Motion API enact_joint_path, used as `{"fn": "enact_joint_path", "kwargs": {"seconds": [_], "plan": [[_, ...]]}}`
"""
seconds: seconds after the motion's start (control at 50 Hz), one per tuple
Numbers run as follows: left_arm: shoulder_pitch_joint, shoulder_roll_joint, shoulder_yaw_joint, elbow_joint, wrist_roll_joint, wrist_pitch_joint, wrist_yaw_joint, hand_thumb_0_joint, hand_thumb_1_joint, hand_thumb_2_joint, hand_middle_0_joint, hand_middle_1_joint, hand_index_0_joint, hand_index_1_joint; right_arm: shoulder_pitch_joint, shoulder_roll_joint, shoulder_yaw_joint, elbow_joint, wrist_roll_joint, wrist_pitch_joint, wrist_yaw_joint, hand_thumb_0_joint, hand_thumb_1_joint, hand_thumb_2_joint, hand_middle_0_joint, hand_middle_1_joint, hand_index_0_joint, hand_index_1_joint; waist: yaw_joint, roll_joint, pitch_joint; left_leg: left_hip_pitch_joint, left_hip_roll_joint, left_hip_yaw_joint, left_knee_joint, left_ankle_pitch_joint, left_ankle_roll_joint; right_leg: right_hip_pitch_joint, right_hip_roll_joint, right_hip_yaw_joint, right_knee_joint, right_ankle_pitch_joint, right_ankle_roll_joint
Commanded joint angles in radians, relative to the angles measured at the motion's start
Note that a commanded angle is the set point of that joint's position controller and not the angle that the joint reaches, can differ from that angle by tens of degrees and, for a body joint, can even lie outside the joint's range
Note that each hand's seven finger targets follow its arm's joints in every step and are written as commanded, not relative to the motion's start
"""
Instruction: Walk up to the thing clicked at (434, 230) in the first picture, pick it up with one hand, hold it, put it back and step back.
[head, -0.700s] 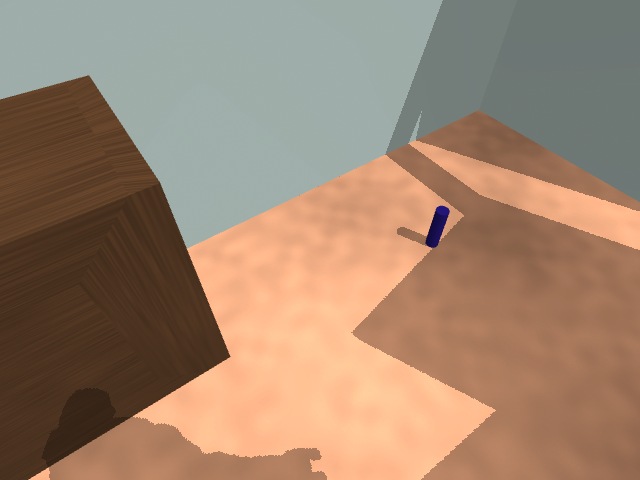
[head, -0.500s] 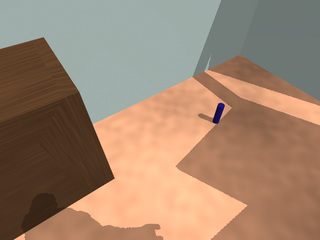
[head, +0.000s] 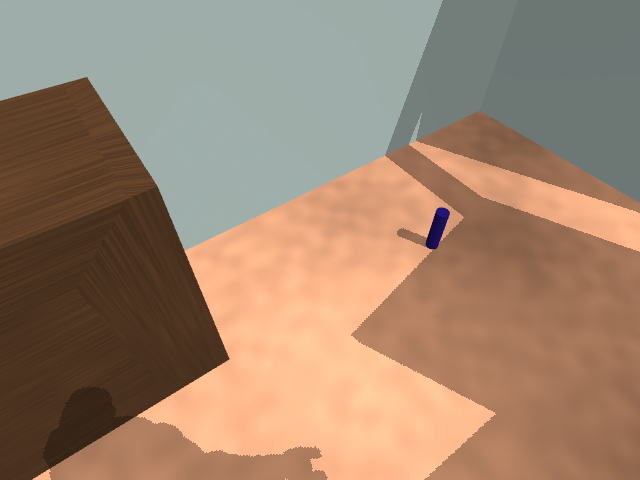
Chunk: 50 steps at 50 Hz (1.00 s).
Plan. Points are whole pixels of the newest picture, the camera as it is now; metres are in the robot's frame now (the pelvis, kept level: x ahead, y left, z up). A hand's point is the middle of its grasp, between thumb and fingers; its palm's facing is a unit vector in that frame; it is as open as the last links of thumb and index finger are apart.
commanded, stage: stand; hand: left
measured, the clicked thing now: (437, 229) +1.09 -0.46 -0.69
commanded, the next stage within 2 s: walk up in 0.42 s
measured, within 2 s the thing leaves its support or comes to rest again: neither
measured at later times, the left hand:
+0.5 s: hand out of the picture +0.08 +0.26 -0.16, palm faces -0.08 -0.94 -0.33, open 7.4 cm
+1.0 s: hand (250, 428) +0.23 +0.11 -0.16, palm faces -0.28 -0.90 -0.33, open 7.4 cm
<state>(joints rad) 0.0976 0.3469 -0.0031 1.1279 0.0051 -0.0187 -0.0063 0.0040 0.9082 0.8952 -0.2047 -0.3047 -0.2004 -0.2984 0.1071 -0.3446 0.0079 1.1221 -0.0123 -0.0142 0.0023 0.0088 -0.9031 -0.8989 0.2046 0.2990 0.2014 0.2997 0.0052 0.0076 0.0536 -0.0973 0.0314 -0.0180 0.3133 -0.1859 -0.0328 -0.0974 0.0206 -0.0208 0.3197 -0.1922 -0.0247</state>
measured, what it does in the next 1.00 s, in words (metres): steps to the right, turning right: right foot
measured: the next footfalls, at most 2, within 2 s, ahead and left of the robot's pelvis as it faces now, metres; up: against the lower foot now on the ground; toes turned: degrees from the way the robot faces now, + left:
right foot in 0.74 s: +0.15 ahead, -0.25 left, +0.00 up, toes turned -18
left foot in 1.14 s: +0.35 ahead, -0.07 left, +0.00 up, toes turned -18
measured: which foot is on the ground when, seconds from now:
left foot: down 0.00-0.76, up 0.78-1.00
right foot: down 0.00-0.46, up 0.48-0.72, down 0.74-1.00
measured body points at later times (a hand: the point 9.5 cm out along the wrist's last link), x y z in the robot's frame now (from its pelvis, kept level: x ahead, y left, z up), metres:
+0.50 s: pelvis +0.00 +0.00 -0.01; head +0.02 +0.00 +0.44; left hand +0.09 +0.31 -0.13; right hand +0.08 -0.31 -0.13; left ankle -0.01 +0.14 -0.75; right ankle -0.01 -0.10 -0.74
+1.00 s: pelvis +0.13 -0.13 -0.02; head +0.14 -0.14 +0.43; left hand +0.24 +0.16 -0.13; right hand +0.13 -0.47 -0.13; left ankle +0.21 -0.03 -0.71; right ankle +0.11 -0.24 -0.75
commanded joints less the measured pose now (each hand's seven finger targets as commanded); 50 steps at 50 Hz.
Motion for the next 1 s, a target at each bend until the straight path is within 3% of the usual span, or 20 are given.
{"fn": "enact_joint_path", "kwargs": {"seconds": [0.0,0.1,0.38,0.4,0.42,0.44,0.46,0.48,0.52,0.6,0.64,0.68,0.72,0.74,0.76,0.78,0.8,0.86,0.92,0.98], "plan": [[-0.036,0.217,0.046,-0.062,0.003,-0.018,0.018,0.0,0.9,0.9,-0.2,-0.3,-0.2,-0.3,-0.04,-0.208,-0.044,-0.064,0.004,-0.017,-0.016,0.0,-0.9,-0.9,0.2,0.3,0.2,0.3,-0.002,-0.004,-0.105,0.03,0.101,-0.064,-0.021,0.173,0.051,0.018,-0.152,0.109,-0.048,0.211,-0.007],[-0.033,0.214,0.045,-0.057,0.002,-0.017,0.018,0.0,0.9,0.9,-0.2,-0.3,-0.2,-0.3,-0.032,-0.205,-0.043,-0.061,0.004,-0.015,-0.015,0.0,-0.9,-0.9,0.2,0.3,0.2,0.3,-0.004,-0.017,-0.065,0.008,0.096,-0.068,-0.035,0.133,0.047,-0.011,-0.144,0.107,-0.059,0.152,-0.003],[-0.028,0.217,0.045,-0.061,0.001,-0.018,0.019,0.0,0.9,0.9,-0.2,-0.3,-0.2,-0.3,-0.025,-0.207,-0.041,-0.062,0.004,-0.017,-0.016,0.0,-0.9,-0.9,0.2,0.3,0.2,0.3,-0.005,-0.01,-0.083,0.029,0.102,-0.065,-0.031,0.188,0.048,0.005,-0.148,0.107,-0.043,0.22,-0.007],[0.008,0.304,0.125,-0.186,0.034,0.003,-0.029,0.0,0.9,0.9,-0.2,-0.3,-0.2,-0.3,0.046,-0.341,-0.128,-0.144,-0.02,-0.043,-0.015,0.0,-0.9,-0.9,0.2,0.3,0.2,0.3,-0.044,-0.047,-0.12,0.201,0.092,-0.029,0.084,-0.222,0.114,-0.222,-0.077,0.171,0.076,-0.144,-0.045],[-0.064,0.268,0.115,-0.205,0.038,0.016,-0.05,0.0,0.9,0.9,-0.2,-0.3,-0.2,-0.3,0.135,-0.363,-0.148,-0.116,-0.026,-0.053,-0.017,0.0,-0.9,-0.9,0.2,0.3,0.2,0.3,-0.097,0.045,-0.061,0.331,0.174,-0.116,0.019,-0.407,0.162,-0.503,-0.051,0.121,0.18,-0.336,-0.031],[-0.13,0.236,0.112,-0.237,0.037,0.026,-0.065,0.0,0.9,0.9,-0.2,-0.3,-0.2,-0.3,0.177,-0.406,-0.171,-0.109,-0.029,-0.06,-0.022,0.0,-0.9,-0.9,0.2,0.3,0.2,0.3,-0.134,0.198,0.001,0.329,0.357,-0.287,-0.136,-0.49,0.237,-0.653,-0.03,0.045,0.45,-0.285,-0.002],[-0.139,0.249,0.119,-0.257,0.051,0.032,-0.072,0.0,0.9,0.9,-0.2,-0.3,-0.2,-0.3,0.14,-0.403,-0.174,-0.144,-0.017,-0.065,-0.025,0.0,-0.9,-0.9,0.2,0.3,0.2,0.3,-0.117,0.119,0.029,0.214,0.468,-0.32,-0.175,-0.384,0.272,-0.656,-0.1,0.102,0.579,-0.27,0.015],[-0.093,0.253,0.12,-0.267,0.045,0.031,-0.078,0.0,0.9,0.9,-0.2,-0.3,-0.2,-0.3,0.11,-0.398,-0.171,-0.171,-0.018,-0.07,-0.023,0.0,-0.9,-0.9,0.2,0.3,0.2,0.3,-0.083,0.066,0.023,0.132,0.474,-0.311,-0.191,-0.379,0.275,-0.601,-0.126,0.13,0.609,-0.246,0.016],[-0.027,0.265,0.133,-0.268,0.033,0.027,-0.1,0.0,0.9,0.9,-0.2,-0.3,-0.2,-0.3,0.051,-0.364,-0.166,-0.214,-0.024,-0.08,-0.021,0.0,-0.9,-0.9,0.2,0.3,0.2,0.3,-0.026,0.07,0.026,0.078,0.421,-0.228,-0.184,-0.355,0.255,-0.532,-0.174,0.157,0.624,-0.199,0.02],[0.033,0.238,0.138,-0.284,0.027,0.031,-0.135,0.0,0.9,0.9,-0.2,-0.3,-0.2,-0.3,-0.003,-0.357,-0.174,-0.264,-0.036,-0.084,-0.005,0.0,-0.9,-0.9,0.2,0.3,0.2,0.3,0.001,0.159,0.033,0.039,0.313,0.038,-0.089,-0.199,0.206,-0.404,-0.177,0.062,0.417,-0.147,0.025],[0.062,0.241,0.144,-0.278,0.027,0.025,-0.136,0.0,0.9,0.9,-0.2,-0.3,-0.2,-0.3,-0.028,-0.351,-0.171,-0.276,-0.038,-0.082,0.002,0.0,-0.9,-0.9,0.2,0.3,0.2,0.3,0.018,0.154,0.033,-0.089,0.261,0.127,-0.03,-0.211,0.174,-0.253,-0.146,-0.008,0.363,-0.076,0.019],[0.147,0.256,0.154,-0.254,0.03,0.022,-0.13,0.0,0.9,0.9,-0.2,-0.3,-0.2,-0.3,-0.048,-0.355,-0.171,-0.284,-0.036,-0.072,0.0,0.0,-0.9,-0.9,0.2,0.3,0.2,0.3,0.06,0.116,0.013,-0.222,0.245,0.165,0.073,-0.356,0.162,-0.092,-0.108,-0.075,0.368,-0.029,0.007],[0.327,0.311,0.181,-0.207,0.032,0.008,-0.107,0.0,0.9,0.9,-0.2,-0.3,-0.2,-0.3,-0.028,-0.306,-0.149,-0.288,-0.041,-0.056,0.002,0.0,-0.9,-0.9,0.2,0.3,0.2,0.3,0.14,-0.12,-0.054,-0.343,0.14,0.213,0.445,-0.34,0.138,0.092,-0.024,-0.075,0.337,-0.098,-0.009],[0.434,0.378,0.203,-0.188,0.031,-0.002,-0.088,0.0,0.9,0.9,-0.2,-0.3,-0.2,-0.3,-0.008,-0.228,-0.121,-0.314,-0.039,-0.053,0.005,0.0,-0.9,-0.9,0.2,0.3,0.2,0.3,0.189,-0.372,-0.055,-0.486,0.027,0.244,0.768,-0.407,0.106,0.159,-0.1,0.125,0.14,-0.342,-0.061],[0.407,0.455,0.215,-0.23,0.022,-0.009,-0.076,0.0,0.9,0.9,-0.2,-0.3,-0.2,-0.3,0.031,-0.212,-0.104,-0.353,-0.012,-0.054,0.017,0.0,-0.9,-0.9,0.2,0.3,0.2,0.3,0.145,-0.465,-0.024,-0.62,-0.05,0.138,0.913,-0.466,0.059,0.088,-0.307,0.644,-0.137,-0.587,-0.151],[0.321,0.479,0.211,-0.263,0.01,-0.012,-0.076,0.0,0.9,0.9,-0.2,-0.3,-0.2,-0.3,0.034,-0.293,-0.127,-0.343,-0.014,-0.052,0.019,0.0,-0.9,-0.9,0.2,0.3,0.2,0.3,0.1,-0.315,0.01,-0.559,0.005,0.033,0.917,-0.42,0.045,-0.024,-0.396,0.842,-0.219,-0.725,-0.234],[0.26,0.466,0.206,-0.289,0.001,-0.011,-0.072,0.0,0.9,0.9,-0.2,-0.3,-0.2,-0.3,0.031,-0.333,-0.137,-0.32,-0.009,-0.058,0.019,0.0,-0.9,-0.9,0.2,0.3,0.2,0.3,0.074,-0.215,0.047,-0.535,0.047,-0.002,0.916,-0.364,0.049,-0.083,-0.389,0.827,-0.21,-0.688,-0.257],[0.171,0.37,0.172,-0.311,-0.001,-0.023,-0.047,0.0,0.9,0.9,-0.2,-0.3,-0.2,-0.3,0.145,-0.298,-0.127,-0.27,0.016,-0.061,0.024,0.0,-0.9,-0.9,0.2,0.3,0.2,0.3,0.005,-0.17,0.005,-0.424,0.099,-0.007,0.783,-0.249,0.076,-0.124,-0.277,0.469,-0.066,-0.362,-0.19],[0.172,0.34,0.158,-0.332,0.005,-0.033,-0.046,0.0,0.9,0.9,-0.2,-0.3,-0.2,-0.3,0.171,-0.288,-0.132,-0.285,-0.001,-0.056,0.039,0.0,-0.9,-0.9,0.2,0.3,0.2,0.3,0.001,-0.132,0.016,-0.334,0.074,0.025,0.608,-0.232,0.067,-0.217,-0.224,0.366,-0.051,-0.307,-0.194],[0.187,0.331,0.153,-0.352,0.001,-0.042,-0.049,0.0,0.9,0.9,-0.2,-0.3,-0.2,-0.3,0.146,-0.287,-0.14,-0.32,-0.015,-0.06,0.048,0.0,-0.9,-0.9,0.2,0.3,0.2,0.3,0.011,-0.107,0.031,-0.332,0.058,0.041,0.492,-0.159,0.05,-0.231,-0.22,0.359,-0.069,-0.353,-0.198]]}}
